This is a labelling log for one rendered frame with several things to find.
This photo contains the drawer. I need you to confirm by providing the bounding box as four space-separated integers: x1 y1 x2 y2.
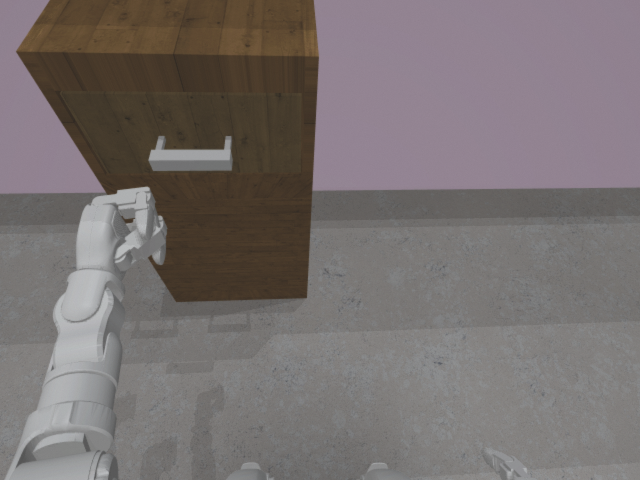
60 91 302 174

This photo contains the robot shin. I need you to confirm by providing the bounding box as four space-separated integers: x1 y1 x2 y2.
240 462 261 470
366 463 388 473

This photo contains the left robot shin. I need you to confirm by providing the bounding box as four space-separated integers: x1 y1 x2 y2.
240 462 261 470

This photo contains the robot left forearm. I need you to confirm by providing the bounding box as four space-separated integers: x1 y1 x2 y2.
4 268 125 480

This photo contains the cabinet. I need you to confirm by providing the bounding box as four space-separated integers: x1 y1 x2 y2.
16 0 319 302

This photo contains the left robot upper arm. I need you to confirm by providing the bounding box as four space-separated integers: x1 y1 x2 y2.
9 450 118 480

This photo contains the left robot hand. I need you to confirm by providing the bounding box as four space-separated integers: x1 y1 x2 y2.
76 187 167 281

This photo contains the handle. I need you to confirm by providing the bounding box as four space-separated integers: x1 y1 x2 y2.
148 136 233 171

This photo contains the right robot shin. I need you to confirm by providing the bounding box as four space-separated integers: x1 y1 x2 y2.
366 463 388 473

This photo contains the right robot hand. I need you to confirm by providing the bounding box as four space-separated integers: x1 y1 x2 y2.
483 448 538 480

